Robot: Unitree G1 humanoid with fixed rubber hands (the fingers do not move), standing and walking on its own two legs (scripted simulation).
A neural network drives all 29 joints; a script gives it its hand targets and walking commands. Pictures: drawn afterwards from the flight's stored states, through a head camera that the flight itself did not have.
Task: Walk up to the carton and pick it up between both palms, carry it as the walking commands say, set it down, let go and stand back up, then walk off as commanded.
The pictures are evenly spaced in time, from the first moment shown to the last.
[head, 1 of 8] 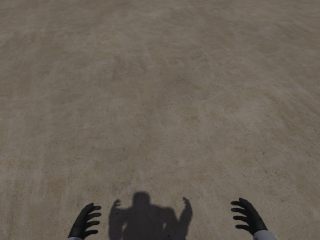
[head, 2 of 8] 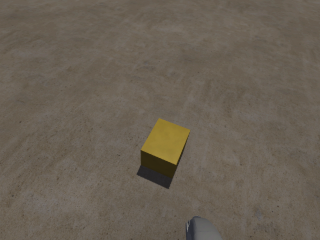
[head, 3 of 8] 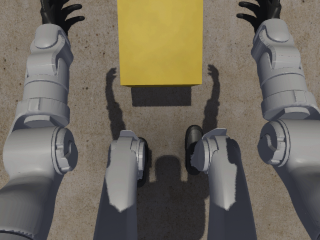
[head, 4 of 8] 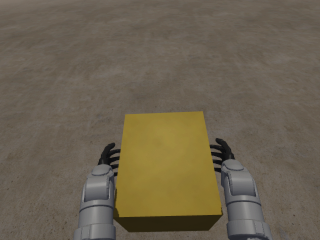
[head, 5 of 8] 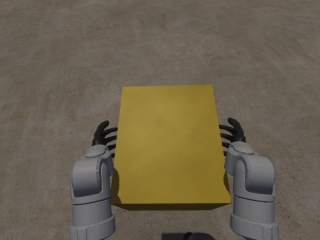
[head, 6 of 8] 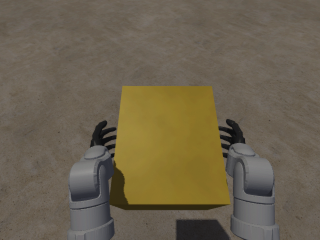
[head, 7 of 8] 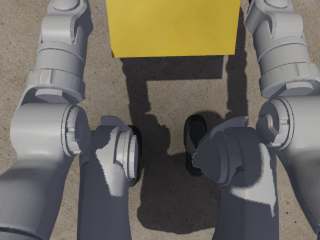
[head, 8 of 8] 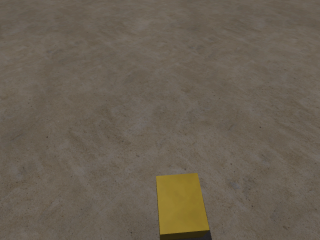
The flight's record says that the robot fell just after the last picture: no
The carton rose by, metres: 0.68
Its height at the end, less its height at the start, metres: +0.00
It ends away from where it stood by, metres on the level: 2.43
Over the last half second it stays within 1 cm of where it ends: yes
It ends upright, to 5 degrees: yes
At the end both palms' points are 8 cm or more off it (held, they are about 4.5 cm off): yes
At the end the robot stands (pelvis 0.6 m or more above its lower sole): yes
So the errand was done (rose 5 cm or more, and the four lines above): yes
